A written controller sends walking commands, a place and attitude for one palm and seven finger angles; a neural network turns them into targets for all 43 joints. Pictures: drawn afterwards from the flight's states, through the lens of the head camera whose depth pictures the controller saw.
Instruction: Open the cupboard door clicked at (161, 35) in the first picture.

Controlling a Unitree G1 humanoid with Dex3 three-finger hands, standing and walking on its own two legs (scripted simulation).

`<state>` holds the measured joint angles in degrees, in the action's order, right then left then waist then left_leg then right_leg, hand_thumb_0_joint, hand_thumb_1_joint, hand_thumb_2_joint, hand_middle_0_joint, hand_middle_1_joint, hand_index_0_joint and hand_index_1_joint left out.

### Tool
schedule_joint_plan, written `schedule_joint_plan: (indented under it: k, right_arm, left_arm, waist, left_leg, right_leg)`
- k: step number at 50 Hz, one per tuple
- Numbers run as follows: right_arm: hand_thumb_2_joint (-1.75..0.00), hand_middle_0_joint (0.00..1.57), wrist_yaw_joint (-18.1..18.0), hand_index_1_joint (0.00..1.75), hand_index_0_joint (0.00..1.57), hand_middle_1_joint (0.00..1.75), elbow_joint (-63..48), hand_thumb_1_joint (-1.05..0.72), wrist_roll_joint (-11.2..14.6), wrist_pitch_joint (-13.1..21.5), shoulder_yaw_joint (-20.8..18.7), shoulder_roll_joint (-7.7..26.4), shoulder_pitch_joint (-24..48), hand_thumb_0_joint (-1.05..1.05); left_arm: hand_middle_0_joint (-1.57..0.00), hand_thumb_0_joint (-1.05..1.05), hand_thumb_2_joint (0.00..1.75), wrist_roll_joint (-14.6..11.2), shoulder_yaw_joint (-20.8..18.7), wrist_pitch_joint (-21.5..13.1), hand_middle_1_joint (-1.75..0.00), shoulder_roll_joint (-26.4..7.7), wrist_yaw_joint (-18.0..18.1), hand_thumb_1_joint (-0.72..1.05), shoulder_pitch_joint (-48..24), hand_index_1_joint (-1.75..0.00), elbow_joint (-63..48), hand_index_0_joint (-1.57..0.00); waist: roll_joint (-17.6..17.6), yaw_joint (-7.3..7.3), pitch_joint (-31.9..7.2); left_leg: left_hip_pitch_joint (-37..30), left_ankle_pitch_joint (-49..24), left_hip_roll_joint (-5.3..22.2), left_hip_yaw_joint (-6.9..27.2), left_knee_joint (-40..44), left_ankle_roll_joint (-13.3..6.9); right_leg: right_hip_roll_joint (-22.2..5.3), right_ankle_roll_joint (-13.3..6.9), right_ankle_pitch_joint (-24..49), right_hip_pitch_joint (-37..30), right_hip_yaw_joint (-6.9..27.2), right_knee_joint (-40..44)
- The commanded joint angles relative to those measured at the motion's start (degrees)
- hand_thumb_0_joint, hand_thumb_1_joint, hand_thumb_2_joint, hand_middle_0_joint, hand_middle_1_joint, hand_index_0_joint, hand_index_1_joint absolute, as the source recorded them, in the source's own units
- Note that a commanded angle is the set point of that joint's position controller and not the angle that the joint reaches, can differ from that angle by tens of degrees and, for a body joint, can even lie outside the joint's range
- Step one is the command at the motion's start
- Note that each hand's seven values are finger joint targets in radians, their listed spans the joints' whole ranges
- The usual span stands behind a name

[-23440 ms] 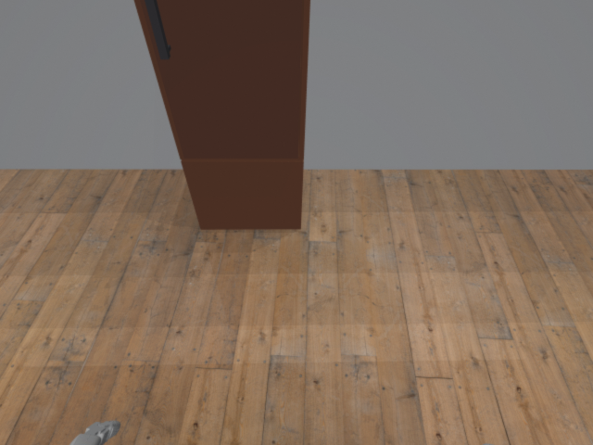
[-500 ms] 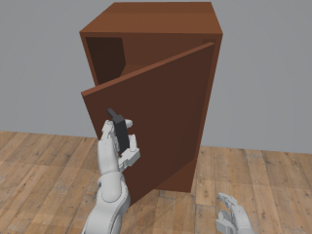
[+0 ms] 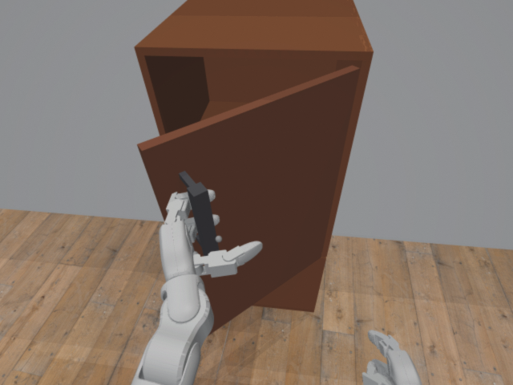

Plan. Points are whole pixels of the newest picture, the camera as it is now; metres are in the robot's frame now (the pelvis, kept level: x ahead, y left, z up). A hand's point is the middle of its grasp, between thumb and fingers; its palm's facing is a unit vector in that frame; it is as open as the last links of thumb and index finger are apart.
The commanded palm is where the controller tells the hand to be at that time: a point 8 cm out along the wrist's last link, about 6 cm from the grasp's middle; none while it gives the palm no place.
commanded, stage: open thumb and fingers to let go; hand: left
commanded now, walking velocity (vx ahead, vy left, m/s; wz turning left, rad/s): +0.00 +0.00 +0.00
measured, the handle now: (199, 219) +0.33 +0.12 +0.11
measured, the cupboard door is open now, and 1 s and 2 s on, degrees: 43 46 45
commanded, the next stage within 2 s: slide the hand sideways off the handle in 0.36 s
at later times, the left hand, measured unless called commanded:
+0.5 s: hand (219, 239) +0.29 +0.08 +0.12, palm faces +0.32 -0.95 -0.02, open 14.7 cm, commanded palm +0.25 +0.11 +0.11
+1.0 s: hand (216, 268) +0.25 +0.08 +0.11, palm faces -0.10 -0.99 -0.03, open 16.2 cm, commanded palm +0.21 +0.15 +0.11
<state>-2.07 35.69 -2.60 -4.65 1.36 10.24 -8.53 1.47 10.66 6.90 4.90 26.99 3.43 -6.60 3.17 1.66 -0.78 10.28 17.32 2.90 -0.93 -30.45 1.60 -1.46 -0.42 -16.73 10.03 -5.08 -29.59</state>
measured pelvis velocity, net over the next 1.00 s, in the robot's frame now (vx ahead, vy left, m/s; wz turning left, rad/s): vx -0.02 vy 0.00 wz -0.02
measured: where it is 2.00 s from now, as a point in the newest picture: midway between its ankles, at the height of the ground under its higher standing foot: outside the picture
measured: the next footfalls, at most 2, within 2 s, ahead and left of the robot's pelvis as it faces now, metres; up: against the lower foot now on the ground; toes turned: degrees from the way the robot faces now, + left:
none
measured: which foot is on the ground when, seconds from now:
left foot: down 0.00-1.00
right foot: down 0.00-1.00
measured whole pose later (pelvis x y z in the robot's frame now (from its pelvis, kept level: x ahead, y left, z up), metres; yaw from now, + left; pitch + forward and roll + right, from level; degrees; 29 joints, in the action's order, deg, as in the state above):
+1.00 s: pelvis -0.02 +0.00 +0.00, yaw -1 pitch -3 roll +0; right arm -1.7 31.3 0.4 0.4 4.4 10.7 -10.4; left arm -5.7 7.3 4.5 -5.5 0.0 6.7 -9.2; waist 2.0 1.5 -1.0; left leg 12.3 16.8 2.6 -2.1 -32.0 1.4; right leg -1.8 -0.4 -16.7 13.4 -3.7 -32.9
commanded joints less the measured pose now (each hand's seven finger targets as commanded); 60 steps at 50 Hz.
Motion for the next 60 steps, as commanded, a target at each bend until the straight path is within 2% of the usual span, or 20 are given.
schedule_joint_plan:
  k: [1,3,7,12,17,23,24,26,28,31,33,35,37,38,42,43,47,53,57,60]
  right_arm:
    - [-0.90,0.20,-0.19,0.30,0.20,0.30,-9.70,-0.90,0.00,3.21,-1.33,4.00,9.82,0.00]
    - [-0.90,0.20,0.03,0.30,0.20,0.30,-9.47,-0.90,0.11,2.88,-1.24,3.99,9.75,0.00]
    - [-0.90,0.20,0.52,0.30,0.20,0.30,-9.75,-0.90,0.00,2.65,-1.37,3.80,9.47,0.00]
    - [-0.90,0.20,1.07,0.30,0.20,0.30,-9.64,-0.90,0.16,2.27,-1.24,3.72,10.18,0.00]
    - [-0.90,0.20,1.27,0.30,0.20,0.30,-9.32,-0.90,0.24,2.00,-1.08,3.67,10.84,0.00]
    - [-0.90,0.20,1.23,0.30,0.20,0.30,-8.62,-0.90,0.44,2.20,-1.09,3.58,10.76,0.00]
    - [-0.90,0.20,1.68,0.30,0.20,0.30,-7.60,-0.90,0.48,1.72,-1.29,5.76,5.61,0.00]
    - [-0.90,0.20,0.03,0.30,0.20,0.30,-10.11,-0.90,1.24,2.21,-1.17,5.49,5.56,0.00]
    - [-0.90,0.20,-0.65,0.30,0.20,0.30,-11.16,-0.90,1.97,3.30,-0.44,5.31,5.42,0.00]
    - [-0.90,0.20,-1.61,0.30,0.20,0.30,-12.33,-0.90,3.34,5.43,0.78,5.64,7.21,0.00]
    - [-0.90,0.20,-2.09,0.30,0.20,0.30,-12.67,-0.90,3.86,7.08,1.09,5.77,8.57,0.00]
    - [-0.90,0.20,-2.04,0.30,0.20,0.30,-12.44,-0.90,3.90,8.22,1.17,5.91,8.62,0.00]
    - [-0.90,0.20,-1.38,0.30,0.20,0.30,-12.85,-0.90,3.74,9.11,0.98,5.92,8.52,0.00]
    - [-0.90,0.20,-0.99,0.30,0.20,0.30,-12.55,-0.90,3.68,9.10,0.86,6.13,8.17,0.00]
    - [-0.90,0.20,0.12,0.30,0.20,0.30,-13.54,-0.90,3.24,9.06,0.53,5.88,7.31,0.00]
    - [-0.90,0.20,0.22,0.30,0.20,0.30,-13.41,-0.90,3.15,8.83,0.44,6.10,7.11,0.00]
    - [-0.90,0.20,-0.24,0.30,0.20,0.30,-14.21,-0.90,3.22,8.18,0.58,5.82,7.62,0.00]
    - [-0.90,0.20,-0.58,0.30,0.20,0.30,-15.03,-0.90,3.54,8.95,0.32,5.78,7.23,0.00]
    - [-0.90,0.20,-0.70,0.30,0.20,0.30,-15.21,-0.90,3.67,10.15,-0.11,6.26,5.80,0.00]
    - [-0.90,0.20,-0.78,0.30,0.20,0.30,-15.47,-0.90,3.77,11.58,-0.41,6.57,4.86,0.00]
  left_arm:
    - [-0.28,0.00,0.30,1.40,-0.34,-3.34,-1.10,2.05,1.26,-0.50,-14.98,-1.10,-12.97,-0.28]
    - [-0.27,0.00,0.30,2.28,1.04,-2.96,-1.00,3.03,1.89,-0.50,-16.77,-1.00,-13.14,-0.27]
    - [-0.23,0.00,0.30,3.17,2.51,-2.15,-0.80,4.55,2.96,-0.50,-16.55,-0.80,-13.16,-0.23]
    - [-0.19,0.00,0.30,3.37,4.44,-1.61,-0.55,6.34,3.85,-0.50,-18.53,-0.55,-13.49,-0.19]
    - [-0.15,0.00,0.30,3.40,4.36,-0.65,-0.30,6.65,4.88,-0.50,-20.39,-0.30,-11.84,-0.15]
    - [-0.15,0.00,0.30,3.83,5.23,-0.45,-0.30,7.42,5.13,-0.50,-22.52,-0.30,-9.91,-0.15]
    - [-0.15,0.00,0.30,7.80,15.57,-2.77,-0.30,3.35,-7.25,-0.50,-21.18,-0.30,-8.72,-0.15]
    - [-0.15,0.00,0.30,4.66,10.38,-7.02,-0.30,-3.18,-17.23,-0.50,-26.33,-0.30,-13.08,-0.15]
    - [-0.15,0.00,0.30,2.31,10.33,-8.54,-0.30,-4.21,-23.51,-0.50,-25.41,-0.30,-12.59,-0.15]
    - [-0.15,0.00,0.30,-4.96,7.40,-7.88,-0.30,-4.82,-31.20,-0.50,-26.09,-0.30,-10.78,-0.15]
    - [-0.15,0.00,0.30,-8.93,3.01,-6.41,-0.30,-5.47,-31.46,-0.50,-22.97,-0.30,-9.95,-0.15]
    - [-0.15,0.00,0.30,-10.95,0.38,-5.15,-0.30,-4.95,-29.88,-0.50,-21.64,-0.30,-9.31,-0.15]
    - [-0.15,0.00,0.30,-10.70,-1.33,-4.66,-0.30,-5.43,-27.85,-0.50,-18.44,-0.30,-10.67,-0.15]
    - [-0.15,0.00,0.30,-9.72,-3.10,-4.76,-0.30,-7.69,-26.77,-0.50,-16.52,-0.30,-10.14,-0.15]
    - [-0.15,0.00,0.30,-6.80,-3.74,-5.68,-0.30,-9.01,-24.83,-0.50,-13.29,-0.30,-13.43,-0.15]
    - [-0.15,0.00,0.30,-6.34,-5.33,-5.82,-0.30,-11.07,-24.71,-0.50,-11.30,-0.30,-12.95,-0.15]
    - [-0.15,0.00,0.30,-7.05,-9.87,-5.88,-0.30,-14.54,-25.66,-0.50,-9.09,-0.30,-15.06,-0.15]
    - [-0.15,0.00,0.30,-9.70,-14.37,-6.83,-0.30,-16.84,-28.00,-0.50,0.91,-0.30,-19.47,-0.15]
    - [-0.15,0.00,0.30,-10.82,-14.99,-7.94,-0.30,-17.41,-29.81,-0.50,5.34,-0.30,-22.53,-0.15]
    - [-0.15,0.00,0.30,-11.21,-14.66,-9.25,-0.30,-17.54,-31.30,-0.50,8.25,-0.30,-24.73,-0.15]
  waist:
    - [-7.24,0.91,-8.46]
    - [-4.94,0.58,-8.40]
    - [-6.62,0.64,-9.80]
    - [-4.47,0.31,-9.72]
    - [-5.17,0.41,-8.91]
    - [-6.04,-0.12,-9.17]
    - [-9.86,-4.91,-6.96]
    - [-4.96,-2.62,-13.48]
    - [-1.57,-2.92,-12.43]
    - [-2.85,-2.98,-8.96]
    - [-3.79,-1.55,-7.38]
    - [-6.93,-0.98,-6.37]
    - [-7.29,0.08,-7.10]
    - [-5.53,0.76,-6.87]
    - [-6.02,0.89,-6.95]
    - [-5.78,1.25,-6.63]
    - [-6.26,1.36,-6.05]
    - [-3.47,2.22,-6.44]
    - [-5.26,1.18,-6.24]
    - [-3.65,0.79,-5.43]
  left_leg:
    - [-2.09,-12.98,-2.54,0.12,2.08,-2.16]
    - [-2.42,-13.59,-2.46,0.45,2.11,-2.00]
    - [-2.28,-15.09,-2.22,0.61,1.89,-1.90]
    - [-2.28,-14.55,-1.92,1.01,1.82,-1.61]
    - [-1.22,-13.31,-1.94,1.44,1.62,-1.51]
    - [-1.23,-11.69,-1.81,2.00,1.55,-1.48]
    - [-2.89,-13.22,-1.63,2.33,1.45,-2.57]
    - [-3.54,-14.09,-2.47,1.60,1.13,-3.10]
    - [-3.76,-12.99,-2.68,1.65,1.01,-3.07]
    - [-1.49,-7.66,-3.09,2.62,1.93,-2.97]
    - [-0.22,-4.19,-2.96,2.95,2.89,-2.46]
    - [0.95,-1.61,-2.89,3.39,3.68,-2.15]
    - [1.27,-2.02,-2.88,3.01,3.86,-2.04]
    - [1.52,-2.02,-2.83,2.60,4.14,-1.80]
    - [1.47,-3.68,-2.67,1.37,3.90,-2.12]
    - [1.74,-3.64,-2.54,1.23,3.91,-2.14]
    - [2.06,-3.65,-2.79,-0.29,3.51,-2.50]
    - [1.57,-6.71,-2.74,-1.03,2.97,-2.41]
    - [1.35,-8.62,-2.73,-1.42,2.10,-2.64]
    - [1.19,-9.12,-2.83,-1.24,1.36,-2.72]
  right_leg:
    - [0.10,-1.48,11.32,-1.11,1.39,5.10]
    - [0.17,-1.83,11.65,-0.58,1.03,4.37]
    - [0.44,-1.91,13.45,-0.93,0.44,3.04]
    - [0.74,-2.19,11.85,0.24,0.01,2.37]
    - [0.87,-2.30,10.16,0.90,-0.08,2.39]
    - [0.88,-2.21,7.96,2.05,-0.24,2.46]
    - [0.55,-1.82,11.68,4.63,1.57,1.14]
    - [0.54,-2.25,15.35,1.32,1.58,-0.54]
    - [0.38,-2.28,14.61,2.23,1.29,-0.47]
    - [0.95,-2.03,9.24,3.78,0.48,0.68]
    - [1.19,-1.70,4.53,4.14,-0.07,1.74]
    - [1.36,-1.23,1.47,4.87,-0.64,2.14]
    - [1.29,-1.08,1.40,4.25,-0.51,2.03]
    - [1.17,-1.23,1.08,4.02,-0.29,1.80]
    - [1.07,-1.25,2.47,3.52,0.64,2.11]
    - [1.11,-1.29,2.32,3.28,0.86,2.29]
    - [0.93,-1.00,2.72,1.88,2.37,4.07]
    - [1.05,-0.91,6.87,-0.72,2.99,4.49]
    - [1.34,-0.24,10.79,-0.25,2.98,3.89]
    - [1.44,-0.16,11.59,0.91,2.73,3.23]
